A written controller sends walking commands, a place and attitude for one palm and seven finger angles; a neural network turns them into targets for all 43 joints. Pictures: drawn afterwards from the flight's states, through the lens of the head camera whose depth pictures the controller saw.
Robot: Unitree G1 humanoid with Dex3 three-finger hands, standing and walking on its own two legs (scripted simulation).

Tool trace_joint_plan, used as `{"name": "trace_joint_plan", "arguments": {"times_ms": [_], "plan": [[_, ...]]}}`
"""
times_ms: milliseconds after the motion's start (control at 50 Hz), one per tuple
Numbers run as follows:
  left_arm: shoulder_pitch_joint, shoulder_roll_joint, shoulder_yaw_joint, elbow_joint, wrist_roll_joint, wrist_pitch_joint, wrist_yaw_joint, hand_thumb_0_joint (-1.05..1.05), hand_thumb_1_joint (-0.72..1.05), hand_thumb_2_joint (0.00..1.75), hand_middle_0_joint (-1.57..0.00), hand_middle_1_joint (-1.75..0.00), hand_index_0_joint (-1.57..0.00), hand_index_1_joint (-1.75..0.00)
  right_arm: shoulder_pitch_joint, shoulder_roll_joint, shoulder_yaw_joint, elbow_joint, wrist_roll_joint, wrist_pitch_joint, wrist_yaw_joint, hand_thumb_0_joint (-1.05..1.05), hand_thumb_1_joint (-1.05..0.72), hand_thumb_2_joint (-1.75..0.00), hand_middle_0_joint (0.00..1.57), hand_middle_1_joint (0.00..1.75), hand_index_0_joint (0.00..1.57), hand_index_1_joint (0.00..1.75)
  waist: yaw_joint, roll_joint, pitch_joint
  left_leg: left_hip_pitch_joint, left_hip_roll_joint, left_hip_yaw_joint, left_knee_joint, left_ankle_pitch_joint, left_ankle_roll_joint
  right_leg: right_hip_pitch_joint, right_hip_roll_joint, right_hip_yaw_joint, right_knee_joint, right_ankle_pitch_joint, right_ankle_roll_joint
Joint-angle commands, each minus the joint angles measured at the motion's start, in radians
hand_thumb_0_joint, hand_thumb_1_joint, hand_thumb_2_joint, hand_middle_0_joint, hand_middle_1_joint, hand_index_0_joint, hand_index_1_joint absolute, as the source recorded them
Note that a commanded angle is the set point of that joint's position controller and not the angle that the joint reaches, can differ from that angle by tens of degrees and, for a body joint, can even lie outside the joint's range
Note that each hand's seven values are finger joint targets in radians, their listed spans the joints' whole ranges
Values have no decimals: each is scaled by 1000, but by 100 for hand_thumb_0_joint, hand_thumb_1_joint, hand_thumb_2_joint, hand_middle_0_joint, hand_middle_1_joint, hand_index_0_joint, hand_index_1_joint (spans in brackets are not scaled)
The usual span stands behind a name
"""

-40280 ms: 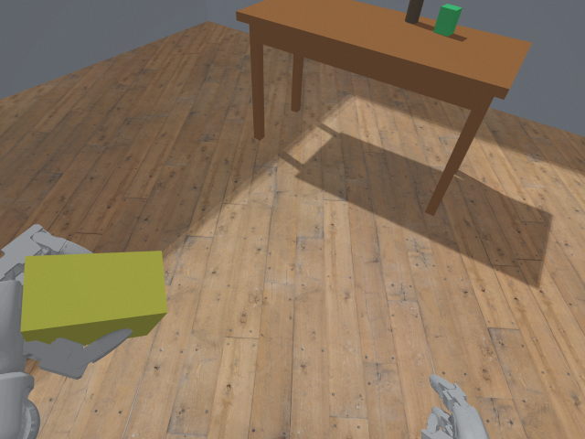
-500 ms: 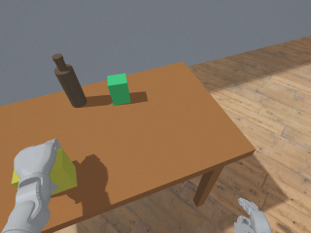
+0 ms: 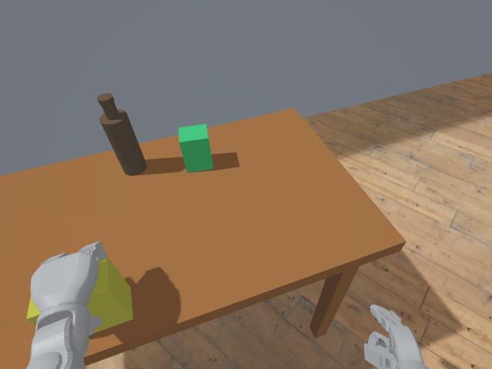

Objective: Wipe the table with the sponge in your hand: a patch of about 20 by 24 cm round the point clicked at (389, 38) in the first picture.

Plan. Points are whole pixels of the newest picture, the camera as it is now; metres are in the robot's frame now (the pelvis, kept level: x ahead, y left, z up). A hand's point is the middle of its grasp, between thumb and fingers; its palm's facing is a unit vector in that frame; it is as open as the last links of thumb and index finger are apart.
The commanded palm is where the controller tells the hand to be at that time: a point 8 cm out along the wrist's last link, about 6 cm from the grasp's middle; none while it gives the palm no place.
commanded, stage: lift the sponge slowly off the table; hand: left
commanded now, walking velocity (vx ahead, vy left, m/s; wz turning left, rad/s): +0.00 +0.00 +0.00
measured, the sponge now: (90, 305) +0.20 +0.31 -0.03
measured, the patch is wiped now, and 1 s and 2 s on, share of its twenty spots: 1.00 1.00 1.00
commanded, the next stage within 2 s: bring the sponge back beside the body in 2.00 s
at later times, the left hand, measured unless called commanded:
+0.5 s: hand (81, 299) +0.19 +0.30 +0.02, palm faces -0.07 -0.10 -0.99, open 10.1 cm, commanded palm +0.17 +0.30 +0.08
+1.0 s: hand (67, 297) +0.18 +0.30 +0.05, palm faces -0.03 -0.11 -0.99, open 10.1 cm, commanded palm +0.17 +0.30 +0.12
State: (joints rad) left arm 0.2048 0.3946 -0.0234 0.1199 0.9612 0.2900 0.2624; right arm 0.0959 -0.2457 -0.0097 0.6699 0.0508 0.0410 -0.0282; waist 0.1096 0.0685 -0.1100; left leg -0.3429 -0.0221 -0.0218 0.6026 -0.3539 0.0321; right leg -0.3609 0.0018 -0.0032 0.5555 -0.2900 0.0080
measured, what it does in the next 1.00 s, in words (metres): stands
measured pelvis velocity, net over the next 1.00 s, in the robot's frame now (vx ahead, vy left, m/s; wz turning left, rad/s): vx -0.01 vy -0.01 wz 0.01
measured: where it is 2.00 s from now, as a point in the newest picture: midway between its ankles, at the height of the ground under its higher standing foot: outside the picture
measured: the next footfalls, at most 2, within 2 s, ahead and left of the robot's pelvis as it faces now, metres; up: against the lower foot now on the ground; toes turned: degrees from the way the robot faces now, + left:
none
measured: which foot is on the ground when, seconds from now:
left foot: down 0.00-1.00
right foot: down 0.00-1.00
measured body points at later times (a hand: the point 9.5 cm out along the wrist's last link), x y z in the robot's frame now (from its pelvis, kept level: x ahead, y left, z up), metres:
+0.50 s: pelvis +0.00 -0.01 +0.01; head +0.00 -0.03 +0.46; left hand +0.19 +0.31 +0.07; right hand +0.22 -0.23 -0.09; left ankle -0.03 +0.10 -0.73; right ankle -0.01 -0.13 -0.73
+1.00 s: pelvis -0.01 -0.01 +0.01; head -0.02 -0.03 +0.46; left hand +0.18 +0.31 +0.10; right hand +0.24 -0.21 -0.07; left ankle -0.03 +0.10 -0.73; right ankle -0.01 -0.13 -0.73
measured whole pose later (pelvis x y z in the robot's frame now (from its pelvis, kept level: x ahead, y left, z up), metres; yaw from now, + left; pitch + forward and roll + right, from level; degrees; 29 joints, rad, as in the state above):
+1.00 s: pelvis -0.01 -0.01 +0.01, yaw +1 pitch -2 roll -1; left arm 0.22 0.45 -0.03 -0.02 0.92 0.32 0.13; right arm 0.03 -0.25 0.01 0.70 0.03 0.03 -0.05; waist 0.14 0.08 -0.01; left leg -0.15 -0.02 -0.03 0.46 -0.28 0.03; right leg -0.16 0.01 -0.01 0.40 -0.22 0.00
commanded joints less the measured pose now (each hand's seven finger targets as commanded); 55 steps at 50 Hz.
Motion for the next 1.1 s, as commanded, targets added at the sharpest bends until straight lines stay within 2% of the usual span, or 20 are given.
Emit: {"name": "trace_joint_plan", "arguments": {"times_ms": [0, 20, 100, 160, 200, 260, 320, 380, 420, 480, 500, 560, 600, 620, 760, 900, 960, 1000, 1020, 1080], "plan": [[-81, 177, 73, -55, -2, 17, -33, 0, 10, 130, -120, -160, -120, -160, -145, -128, -38, -154, 3, -50, -23, 0, -90, -90, 20, 30, 20, 30, -7, -72, -74, 36, 4, -34, -100, 264, 0, 97, 32, 2, -68, 214, -78], [-82, 154, 48, -62, -3, 16, -37, 0, 10, 130, -120, -160, -120, -160, -151, -120, -34, -160, 3, -52, -25, 0, -90, -90, 20, 30, 20, 30, -8, -49, -75, 40, -1, -28, -101, 261, 3, 107, 29, -6, -70, 213, -77], [-66, 214, 108, -67, -6, 1, -46, 0, 10, 130, -120, -160, -120, -160, -153, -124, -33, -151, -1, -54, -28, 0, -90, -90, 20, 30, 20, 30, 3, -62, -88, 55, -3, -33, -107, 289, 4, 140, 31, 12, -79, 252, -80], [-49, 174, 74, -120, -7, -20, -48, 0, 10, 130, -120, -160, -120, -160, -165, -114, -34, -159, -4, -63, -24, 0, -90, -90, 20, 30, 20, 30, 1, -23, -105, 78, -1, -29, -105, 321, 5, 152, 27, 6, -77, 290, -81], [-47, 200, 104, -131, -8, -22, -43, 0, 10, 130, -120, -160, -120, -160, -168, -119, -35, -157, -6, -64, -23, 0, -90, -90, 20, 30, 20, 30, 7, -39, -101, 82, 1, -40, -115, 325, 3, 157, 31, 16, -85, 286, -82], [-67, 188, 92, -154, -9, -31, -38, 0, 10, 130, -120, -160, -120, -160, -168, -116, -39, -153, -8, -70, -24, 0, -90, -90, 20, 30, 20, 30, 0, -47, -85, 86, 1, -35, -117, 316, 6, 153, 29, 10, -93, 280, -79], [-69, 211, 115, -203, -12, -39, -30, 0, 10, 130, -120, -160, -120, -160, -172, -114, -41, -156, -9, -76, -26, 0, -90, -90, 20, 30, 20, 30, 7, -20, -110, 108, 1, -36, -121, 329, 7, 176, 27, 13, -96, 288, -80], [-118, 232, 125, -187, -4, -36, -28, 0, 10, 130, -120, -160, -120, -160, -175, -120, -40, -137, -11, -76, -32, 0, -90, -90, 20, 30, 20, 30, 0, -50, -90, 114, -1, -35, -125, 326, 8, 168, 27, 22, -110, 291, -78], [-131, 247, 137, -209, -7, -38, -26, 0, 10, 130, -120, -160, -120, -160, -179, -117, -40, -140, -10, -80, -36, 0, -90, -90, 20, 30, 20, 30, 3, -14, -90, 126, 0, -35, -133, 317, 9, 175, 27, 18, -115, 265, -78], [-160, 249, 131, -210, -3, -40, -29, 0, 10, 130, -120, -160, -120, -160, -186, -115, -39, -128, -11, -84, -39, 0, -90, -90, 20, 30, 20, 30, 3, -12, -92, 147, -1, -37, -142, 324, 7, 178, 27, 20, -130, 259, -80], [-187, 258, 135, -235, -3, -40, -31, 0, 10, 130, -120, -160, -120, -160, -199, -115, -36, -133, -10, -88, -41, 0, -90, -90, 20, 30, 20, 30, 3, 26, -97, 163, -2, -40, -147, 319, 6, 180, 30, 35, -137, 246, -83], [-178, 238, 115, -240, 0, -41, -35, 0, 10, 130, -120, -160, -120, -160, -195, -110, -35, -133, -13, -93, -40, 0, -90, -90, 20, 30, 20, 30, 6, 7, -107, 169, 1, -40, -153, 353, 6, 201, 29, 15, -133, 273, -83], [-163, 275, 152, -262, 0, -39, -37, 0, 10, 130, -120, -160, -120, -160, -203, -115, -36, -132, -15, -92, -38, 0, -90, -90, 20, 30, 20, 30, 15, 13, -120, 186, -1, -47, -155, 379, 4, 222, 31, 34, -140, 300, -87], [-165, 245, 122, -286, -2, -40, -39, 0, 10, 130, -120, -160, -120, -160, -200, -109, -35, -138, -14, -92, -36, 0, -90, -90, 20, 30, 20, 30, 10, 32, -130, 188, 2, -40, -155, 385, 4, 225, 28, 19, -135, 305, -83], [-55, 246, 141, -311, -11, 2, -55, 0, 10, 130, -120, -160, -120, -160, -222, -112, -31, -140, -15, -73, -19, 0, -90, -90, 20, 30, 20, 30, 27, -13, -83, 187, 5, -43, -176, 410, -1, 254, 24, 24, -156, 337, -84], [-192, 286, 141, -381, -10, 22, -88, 0, 10, 130, -120, -160, -120, -160, -258, -114, -16, -147, -15, -70, -30, 0, -90, -90, 20, 30, 20, 30, 16, 24, -67, 229, 5, -49, -206, 366, 8, 261, 29, 42, -192, 260, -88], [-227, 276, 119, -341, -15, 15, -109, 0, 10, 130, -120, -160, -120, -160, -248, -114, -13, -133, -15, -74, -40, 0, -90, -90, 20, 30, 20, 30, 4, 0, -35, 229, 2, -43, -210, 333, 14, 243, 26, 28, -214, 221, -82], [-250, 312, 151, -335, -16, 9, -118, 0, 10, 130, -120, -160, -120, -160, -259, -115, -9, -133, -14, -80, -46, 0, -90, -90, 20, 30, 20, 30, 6, 12, -35, 240, 2, -50, -218, 313, 14, 244, 30, 50, -226, 193, -86], [-270, 293, 125, -328, -15, 6, -126, 0, 10, 130, -120, -160, -120, -160, -247, -114, -6, -134, -14, -81, -48, 0, -90, -90, 20, 30, 20, 30, -1, 16, -42, 230, 2, -43, -221, 304, 15, 247, 27, 24, -221, 183, -82], [-249, 298, 134, -326, -18, -6, -140, 0, 10, 130, -120, -160, -120, -160, -242, -115, -11, -128, -17, -83, -46, 0, -90, -90, 20, 30, 20, 30, 12, 21, -66, 243, -2, -44, -223, 347, 12, 271, 25, 25, -221, 229, -84]]}}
